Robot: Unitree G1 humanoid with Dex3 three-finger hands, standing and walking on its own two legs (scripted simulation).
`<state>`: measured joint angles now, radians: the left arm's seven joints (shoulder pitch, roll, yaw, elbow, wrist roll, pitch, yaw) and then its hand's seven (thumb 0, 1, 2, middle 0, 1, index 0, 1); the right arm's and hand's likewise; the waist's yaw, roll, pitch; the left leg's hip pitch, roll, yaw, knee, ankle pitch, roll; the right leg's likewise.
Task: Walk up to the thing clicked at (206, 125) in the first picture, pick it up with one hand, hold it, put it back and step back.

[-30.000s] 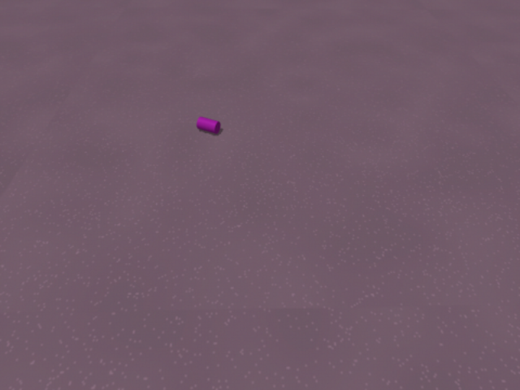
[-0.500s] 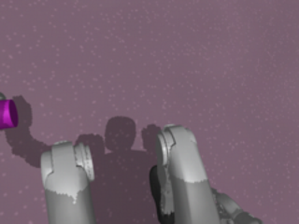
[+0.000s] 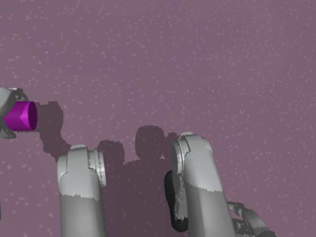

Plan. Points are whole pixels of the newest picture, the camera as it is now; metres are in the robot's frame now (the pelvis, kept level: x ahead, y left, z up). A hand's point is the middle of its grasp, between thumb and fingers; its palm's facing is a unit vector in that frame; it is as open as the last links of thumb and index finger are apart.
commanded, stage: lift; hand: left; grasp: from above
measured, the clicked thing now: (4, 116) +0.41 +0.35 -0.17
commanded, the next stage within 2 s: hold in 1.78 s
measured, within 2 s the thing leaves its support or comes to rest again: neither
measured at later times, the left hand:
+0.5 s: hand out of the picture +0.37 +0.35 -0.05, palm faces -0.46 -0.10 -0.88, open 10.1 cm
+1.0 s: hand out of the picture +0.33 +0.31 +0.15, palm faces -0.42 -0.14 -0.90, open 10.2 cm
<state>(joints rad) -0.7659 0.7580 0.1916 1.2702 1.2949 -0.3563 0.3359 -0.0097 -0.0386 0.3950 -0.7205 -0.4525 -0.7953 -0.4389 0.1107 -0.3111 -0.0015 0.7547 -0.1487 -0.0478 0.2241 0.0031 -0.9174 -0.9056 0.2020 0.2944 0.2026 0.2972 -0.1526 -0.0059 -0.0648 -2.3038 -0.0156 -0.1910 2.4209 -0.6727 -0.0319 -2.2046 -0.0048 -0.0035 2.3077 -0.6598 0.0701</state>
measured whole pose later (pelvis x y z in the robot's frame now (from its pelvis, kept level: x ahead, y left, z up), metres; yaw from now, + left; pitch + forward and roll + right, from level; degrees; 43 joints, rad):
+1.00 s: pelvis +0.01 +0.00 +0.22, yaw +5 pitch +26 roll -5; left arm -0.29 0.56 -0.03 0.55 0.98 -0.05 0.03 -0.02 -0.06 0.48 -0.69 -0.50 -0.76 -0.50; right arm 0.13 -0.26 -0.03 0.64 0.01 0.04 0.03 0.01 -0.91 -0.90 0.20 0.29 0.20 0.30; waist -0.06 0.04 -0.17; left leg -1.55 0.04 -0.09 1.70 -0.61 -0.01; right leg -1.49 -0.04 0.00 1.62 -0.58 0.07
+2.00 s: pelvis +0.08 +0.00 +0.41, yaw +6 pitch +7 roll +0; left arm -0.24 0.38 -0.17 0.74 1.00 0.01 0.09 -0.02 -0.06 0.52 -0.68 -0.49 -0.75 -0.49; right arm 0.23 -0.25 -0.04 0.73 0.03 -0.01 -0.03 0.01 -0.90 -0.90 0.20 0.29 0.20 0.30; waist -0.03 0.03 -0.06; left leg -0.54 0.06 0.01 0.77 -0.36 -0.03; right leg -0.54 -0.04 0.02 0.74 -0.34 0.05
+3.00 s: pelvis +0.08 -0.01 +0.44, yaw +5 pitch +2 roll +0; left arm -0.20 0.39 -0.18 0.61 1.00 0.00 -0.05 -0.02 -0.06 0.49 -0.72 -0.41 -0.79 -0.41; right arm 0.20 -0.26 -0.04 0.67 0.05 0.05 -0.03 0.01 -0.90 -0.90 0.20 0.29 0.20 0.30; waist 0.01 0.05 -0.02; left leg -0.32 0.05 0.03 0.56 -0.27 -0.03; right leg -0.34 -0.05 0.03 0.56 -0.26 0.04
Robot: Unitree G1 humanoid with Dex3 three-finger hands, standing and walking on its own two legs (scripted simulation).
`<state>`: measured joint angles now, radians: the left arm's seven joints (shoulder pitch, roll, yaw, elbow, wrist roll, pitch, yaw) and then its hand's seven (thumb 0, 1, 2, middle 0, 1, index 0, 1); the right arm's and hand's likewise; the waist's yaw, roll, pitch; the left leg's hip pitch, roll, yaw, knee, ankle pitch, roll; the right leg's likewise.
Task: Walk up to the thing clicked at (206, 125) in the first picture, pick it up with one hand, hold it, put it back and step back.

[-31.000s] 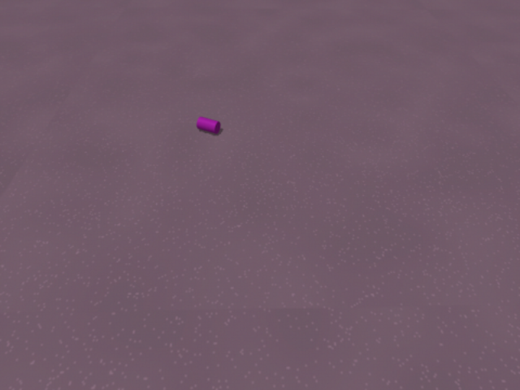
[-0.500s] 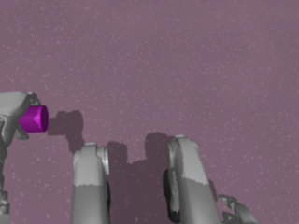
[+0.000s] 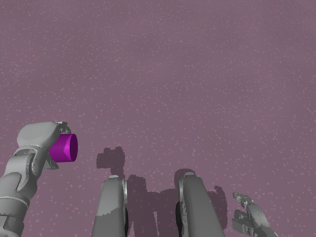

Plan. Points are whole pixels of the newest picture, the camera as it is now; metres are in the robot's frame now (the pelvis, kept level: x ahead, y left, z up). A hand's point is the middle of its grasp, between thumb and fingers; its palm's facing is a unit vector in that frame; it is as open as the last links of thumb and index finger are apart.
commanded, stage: lift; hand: left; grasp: from above
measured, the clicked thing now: (50, 148) +0.35 +0.28 -0.10
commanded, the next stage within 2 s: hold in 0.78 s
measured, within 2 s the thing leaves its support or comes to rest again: neither
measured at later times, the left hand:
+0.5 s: hand (43, 134) +0.34 +0.23 +0.06, palm faces -0.44 -0.10 -0.89, open 10.1 cm
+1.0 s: hand (37, 113) +0.35 +0.22 +0.12, palm faces -0.46 -0.09 -0.88, open 10.2 cm
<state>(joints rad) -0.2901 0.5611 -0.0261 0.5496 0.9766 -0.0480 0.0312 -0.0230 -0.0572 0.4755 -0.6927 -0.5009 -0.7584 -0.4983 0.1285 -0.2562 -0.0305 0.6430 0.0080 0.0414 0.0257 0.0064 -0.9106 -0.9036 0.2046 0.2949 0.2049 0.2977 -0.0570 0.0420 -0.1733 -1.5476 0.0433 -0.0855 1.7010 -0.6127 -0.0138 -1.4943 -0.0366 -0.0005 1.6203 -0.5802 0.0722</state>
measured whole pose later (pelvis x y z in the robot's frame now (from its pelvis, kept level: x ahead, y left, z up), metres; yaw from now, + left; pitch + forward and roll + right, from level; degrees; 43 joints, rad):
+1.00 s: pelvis +0.06 -0.01 +0.19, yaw +0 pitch +7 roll +0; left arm -0.24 0.38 -0.17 0.74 1.00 0.01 0.09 -0.02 -0.06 0.52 -0.68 -0.49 -0.75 -0.49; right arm 0.23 -0.25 -0.04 0.73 0.03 -0.01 -0.03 0.01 -0.90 -0.90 0.20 0.29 0.20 0.30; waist -0.03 0.03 -0.06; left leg -0.54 0.06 0.01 0.77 -0.36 -0.03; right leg -0.54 -0.04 0.02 0.74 -0.34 0.05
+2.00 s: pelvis +0.06 -0.02 +0.21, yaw +0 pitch +2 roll +0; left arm -0.20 0.39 -0.18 0.61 1.00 0.00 -0.05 -0.02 -0.06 0.49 -0.72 -0.41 -0.79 -0.41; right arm 0.20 -0.26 -0.04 0.67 0.05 0.05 -0.03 0.01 -0.90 -0.90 0.20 0.29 0.20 0.30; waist 0.01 0.05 -0.02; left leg -0.32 0.05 0.03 0.56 -0.27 -0.03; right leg -0.34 -0.05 0.03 0.56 -0.26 0.04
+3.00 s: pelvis +0.07 -0.02 +0.22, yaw +0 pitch +1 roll +0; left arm -0.20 0.40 -0.17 0.61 1.00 -0.03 -0.06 -0.02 -0.05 0.49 -0.70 -0.45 -0.77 -0.45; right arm 0.18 -0.26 -0.03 0.68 0.05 0.07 -0.05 0.01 -0.89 -0.90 0.20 0.29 0.20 0.30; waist 0.01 0.05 -0.01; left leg -0.27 0.05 0.03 0.50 -0.24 -0.03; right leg -0.29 -0.05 0.03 0.50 -0.24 0.04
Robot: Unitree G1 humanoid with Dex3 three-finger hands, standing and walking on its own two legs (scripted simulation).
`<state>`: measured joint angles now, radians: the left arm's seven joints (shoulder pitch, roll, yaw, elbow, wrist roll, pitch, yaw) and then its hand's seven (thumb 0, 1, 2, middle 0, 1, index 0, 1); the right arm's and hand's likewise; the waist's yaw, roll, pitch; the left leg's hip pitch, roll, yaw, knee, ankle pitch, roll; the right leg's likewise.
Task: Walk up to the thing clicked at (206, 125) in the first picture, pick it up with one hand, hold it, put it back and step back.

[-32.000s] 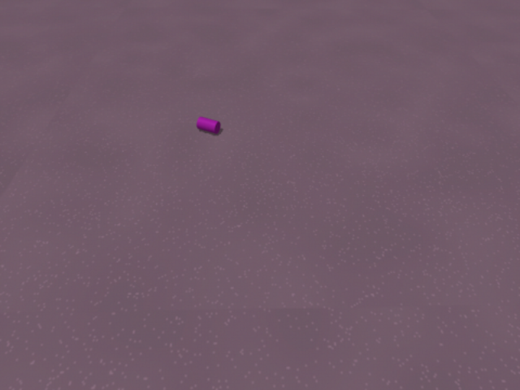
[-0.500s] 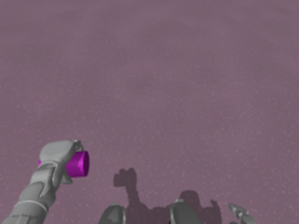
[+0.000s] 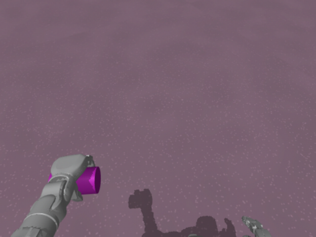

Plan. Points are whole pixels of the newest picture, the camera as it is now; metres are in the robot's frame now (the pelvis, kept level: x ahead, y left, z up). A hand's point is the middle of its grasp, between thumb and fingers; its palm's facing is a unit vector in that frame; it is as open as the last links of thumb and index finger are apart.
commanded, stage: hold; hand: left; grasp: from above
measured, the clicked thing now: (76, 181) +0.30 +0.24 -0.09
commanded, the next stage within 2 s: crouch in 1.78 s
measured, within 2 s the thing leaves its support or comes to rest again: neither
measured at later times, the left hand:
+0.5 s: hand (74, 173) +0.30 +0.23 -0.04, palm faces -0.47 -0.08 -0.88, open 10.2 cm
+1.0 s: hand (72, 177) +0.28 +0.22 -0.02, palm faces -0.47 -0.08 -0.88, open 10.1 cm
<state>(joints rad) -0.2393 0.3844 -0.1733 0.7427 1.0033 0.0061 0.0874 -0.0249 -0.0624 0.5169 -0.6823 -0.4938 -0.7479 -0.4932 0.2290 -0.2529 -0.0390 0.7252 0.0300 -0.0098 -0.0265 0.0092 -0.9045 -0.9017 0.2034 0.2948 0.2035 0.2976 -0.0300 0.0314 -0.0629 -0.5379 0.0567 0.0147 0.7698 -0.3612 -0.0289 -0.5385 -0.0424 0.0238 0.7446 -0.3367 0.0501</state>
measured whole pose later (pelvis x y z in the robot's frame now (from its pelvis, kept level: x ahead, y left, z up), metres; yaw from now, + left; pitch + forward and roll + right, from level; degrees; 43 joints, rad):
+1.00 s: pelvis +0.00 -0.01 +0.02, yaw +0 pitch +2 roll +0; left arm -0.20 0.39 -0.18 0.61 1.00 0.00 -0.05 -0.02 -0.06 0.49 -0.72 -0.41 -0.79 -0.41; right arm 0.20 -0.26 -0.04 0.67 0.05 0.05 -0.03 0.01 -0.90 -0.90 0.20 0.29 0.20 0.30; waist 0.01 0.05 -0.02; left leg -0.32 0.05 0.03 0.56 -0.27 -0.03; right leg -0.34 -0.05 0.03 0.56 -0.26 0.04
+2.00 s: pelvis +0.00 +0.00 +0.03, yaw +0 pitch +1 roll +0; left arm -0.20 0.40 -0.17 0.61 1.00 -0.03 -0.06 -0.02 -0.05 0.49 -0.70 -0.45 -0.77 -0.45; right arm 0.18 -0.26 -0.03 0.68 0.05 0.07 -0.05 0.01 -0.89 -0.90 0.20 0.29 0.20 0.30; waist 0.01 0.05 -0.01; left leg -0.27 0.05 0.03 0.50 -0.24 -0.03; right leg -0.29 -0.05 0.03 0.50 -0.24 0.04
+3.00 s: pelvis -0.06 +0.01 -0.27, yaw -1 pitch +37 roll -5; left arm -0.65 0.57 0.10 1.18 1.23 -0.20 0.35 -0.02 -0.03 0.50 -0.65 -0.52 -0.70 -0.53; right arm 0.17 -0.24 -0.05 0.76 -0.09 -0.07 0.06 0.01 -0.88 -0.89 0.21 0.29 0.21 0.30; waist -0.13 0.03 -0.18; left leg -1.93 0.02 -0.10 1.95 -0.66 -0.02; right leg -1.88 -0.04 0.02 1.88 -0.64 0.07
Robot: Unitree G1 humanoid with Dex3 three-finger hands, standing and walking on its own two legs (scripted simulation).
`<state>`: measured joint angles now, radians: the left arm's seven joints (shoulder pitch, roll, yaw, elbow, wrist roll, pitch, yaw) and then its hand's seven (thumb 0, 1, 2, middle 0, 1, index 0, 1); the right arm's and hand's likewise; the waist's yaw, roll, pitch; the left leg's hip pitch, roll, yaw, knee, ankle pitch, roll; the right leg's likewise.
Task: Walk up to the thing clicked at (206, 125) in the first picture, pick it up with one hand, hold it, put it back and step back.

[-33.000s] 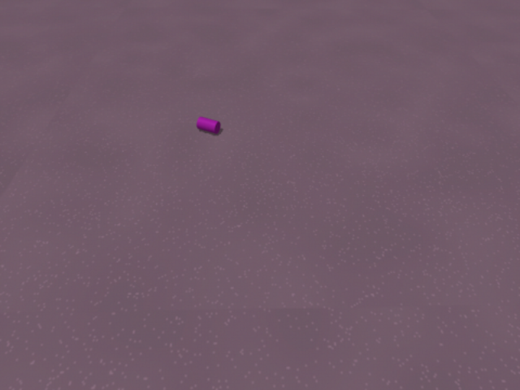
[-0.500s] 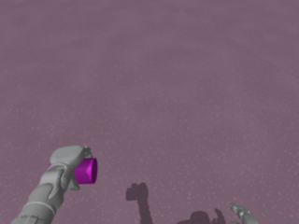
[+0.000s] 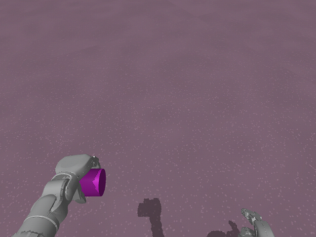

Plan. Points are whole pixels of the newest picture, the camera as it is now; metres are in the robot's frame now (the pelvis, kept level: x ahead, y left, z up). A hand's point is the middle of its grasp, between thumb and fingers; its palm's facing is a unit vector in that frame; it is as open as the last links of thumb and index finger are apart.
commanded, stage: hold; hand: left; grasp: from above
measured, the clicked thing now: (80, 182) +0.29 +0.23 -0.07
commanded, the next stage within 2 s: crouch in 0.78 s
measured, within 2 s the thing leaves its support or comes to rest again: neither
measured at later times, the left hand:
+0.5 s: hand (77, 185) +0.27 +0.23 -0.04, palm faces -0.48 -0.08 -0.87, open 10.1 cm
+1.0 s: hand (78, 181) +0.28 +0.23 -0.04, palm faces -0.48 -0.08 -0.87, open 10.2 cm
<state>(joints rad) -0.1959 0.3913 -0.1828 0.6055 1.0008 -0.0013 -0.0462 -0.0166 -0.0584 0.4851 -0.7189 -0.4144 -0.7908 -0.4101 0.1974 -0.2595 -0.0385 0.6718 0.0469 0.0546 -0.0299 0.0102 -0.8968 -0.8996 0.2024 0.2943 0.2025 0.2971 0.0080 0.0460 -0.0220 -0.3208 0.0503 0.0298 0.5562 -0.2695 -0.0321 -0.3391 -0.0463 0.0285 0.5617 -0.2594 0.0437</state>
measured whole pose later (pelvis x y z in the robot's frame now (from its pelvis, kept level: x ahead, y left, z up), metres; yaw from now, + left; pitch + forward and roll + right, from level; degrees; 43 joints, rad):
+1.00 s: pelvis +0.00 +0.00 +0.01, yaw +0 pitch +1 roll +0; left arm -0.20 0.40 -0.17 0.61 1.00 -0.03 -0.06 -0.02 -0.05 0.49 -0.70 -0.45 -0.77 -0.45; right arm 0.18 -0.26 -0.03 0.68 0.05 0.07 -0.05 0.01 -0.89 -0.90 0.20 0.29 0.20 0.30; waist 0.01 0.05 -0.01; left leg -0.27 0.05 0.03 0.50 -0.24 -0.03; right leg -0.29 -0.05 0.03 0.50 -0.24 0.04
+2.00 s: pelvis -0.06 +0.02 -0.29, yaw -1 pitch +37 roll -5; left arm -0.65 0.57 0.10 1.18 1.23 -0.20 0.35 -0.02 -0.03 0.50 -0.65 -0.52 -0.70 -0.53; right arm 0.17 -0.24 -0.05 0.76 -0.09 -0.07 0.06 0.01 -0.88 -0.89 0.21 0.29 0.21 0.30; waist -0.13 0.03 -0.18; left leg -1.93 0.02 -0.10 1.95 -0.66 -0.02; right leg -1.88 -0.04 0.02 1.88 -0.64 0.07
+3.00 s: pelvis -0.08 +0.02 -0.41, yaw -4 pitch +35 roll -9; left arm -0.82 0.72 0.17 1.40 1.32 -0.27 0.41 -0.03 -0.07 0.57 -0.65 -0.55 -0.70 -0.56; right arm 0.15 -0.27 0.00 0.76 -0.14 -0.07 0.15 0.00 -0.90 -0.90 0.21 0.29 0.21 0.30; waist -0.18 0.01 -0.09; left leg -2.28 -0.01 -0.14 2.34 -0.68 -0.01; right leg -2.19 -0.01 0.03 2.24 -0.67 0.06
